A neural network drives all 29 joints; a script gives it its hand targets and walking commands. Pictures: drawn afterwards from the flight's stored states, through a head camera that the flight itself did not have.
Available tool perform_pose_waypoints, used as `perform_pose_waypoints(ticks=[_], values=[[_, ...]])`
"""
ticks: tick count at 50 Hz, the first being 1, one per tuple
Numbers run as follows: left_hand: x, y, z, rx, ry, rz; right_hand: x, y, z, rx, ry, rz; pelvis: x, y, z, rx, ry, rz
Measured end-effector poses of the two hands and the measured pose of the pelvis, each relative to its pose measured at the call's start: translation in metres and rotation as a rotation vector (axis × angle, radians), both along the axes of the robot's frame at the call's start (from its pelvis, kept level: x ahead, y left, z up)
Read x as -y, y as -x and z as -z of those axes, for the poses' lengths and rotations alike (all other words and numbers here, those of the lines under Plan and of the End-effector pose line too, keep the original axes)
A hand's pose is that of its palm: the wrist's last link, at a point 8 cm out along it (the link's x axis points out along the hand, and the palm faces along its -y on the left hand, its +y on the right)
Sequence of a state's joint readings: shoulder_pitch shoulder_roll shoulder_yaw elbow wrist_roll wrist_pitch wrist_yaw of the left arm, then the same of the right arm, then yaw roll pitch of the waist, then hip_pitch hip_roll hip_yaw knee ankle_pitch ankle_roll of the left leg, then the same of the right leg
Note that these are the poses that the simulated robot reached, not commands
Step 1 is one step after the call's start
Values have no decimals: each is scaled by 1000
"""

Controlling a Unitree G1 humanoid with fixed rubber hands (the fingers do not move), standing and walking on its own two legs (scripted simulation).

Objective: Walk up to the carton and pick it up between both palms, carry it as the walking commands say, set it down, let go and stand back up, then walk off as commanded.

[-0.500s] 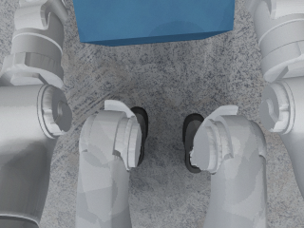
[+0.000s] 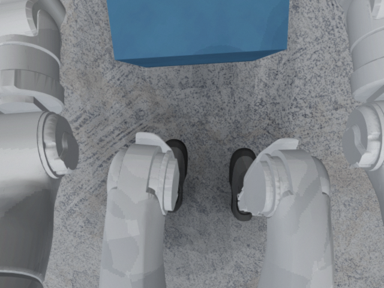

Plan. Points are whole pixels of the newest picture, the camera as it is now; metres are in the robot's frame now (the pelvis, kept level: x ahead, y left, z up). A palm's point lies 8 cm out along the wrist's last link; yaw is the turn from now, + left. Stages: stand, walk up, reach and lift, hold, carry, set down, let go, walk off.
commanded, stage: set down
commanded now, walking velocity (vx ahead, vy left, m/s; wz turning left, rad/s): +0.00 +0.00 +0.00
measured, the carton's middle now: out of the picture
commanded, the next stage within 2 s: let go in 1.16 s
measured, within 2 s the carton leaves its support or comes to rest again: neither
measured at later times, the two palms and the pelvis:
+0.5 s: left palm out of the picture +0.55 +0.27 +0.03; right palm out of the picture +0.59 -0.17 +0.03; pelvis +0.01 +0.00 +0.12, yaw +0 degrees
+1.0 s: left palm out of the picture +0.55 +0.28 +0.18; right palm out of the picture +0.59 -0.17 +0.18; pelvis +0.03 +0.00 +0.27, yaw +0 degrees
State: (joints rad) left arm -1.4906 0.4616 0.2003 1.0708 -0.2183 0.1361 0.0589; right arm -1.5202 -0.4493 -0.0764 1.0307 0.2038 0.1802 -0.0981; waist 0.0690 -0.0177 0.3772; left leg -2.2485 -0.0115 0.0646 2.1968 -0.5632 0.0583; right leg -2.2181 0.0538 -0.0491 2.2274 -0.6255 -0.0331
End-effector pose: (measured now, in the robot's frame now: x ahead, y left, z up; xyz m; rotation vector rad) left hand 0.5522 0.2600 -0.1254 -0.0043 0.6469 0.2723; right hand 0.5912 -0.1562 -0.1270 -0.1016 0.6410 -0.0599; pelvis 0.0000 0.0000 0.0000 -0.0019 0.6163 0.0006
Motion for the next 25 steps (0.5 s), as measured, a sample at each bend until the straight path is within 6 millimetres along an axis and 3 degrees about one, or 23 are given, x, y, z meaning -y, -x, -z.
perform_pose_waypoints(ticks=[25], values=[[-9,-2,-157,10,-3,34,12,-3,-154,6,-14,-1,-3,-9,-122,-189,6,-2]])
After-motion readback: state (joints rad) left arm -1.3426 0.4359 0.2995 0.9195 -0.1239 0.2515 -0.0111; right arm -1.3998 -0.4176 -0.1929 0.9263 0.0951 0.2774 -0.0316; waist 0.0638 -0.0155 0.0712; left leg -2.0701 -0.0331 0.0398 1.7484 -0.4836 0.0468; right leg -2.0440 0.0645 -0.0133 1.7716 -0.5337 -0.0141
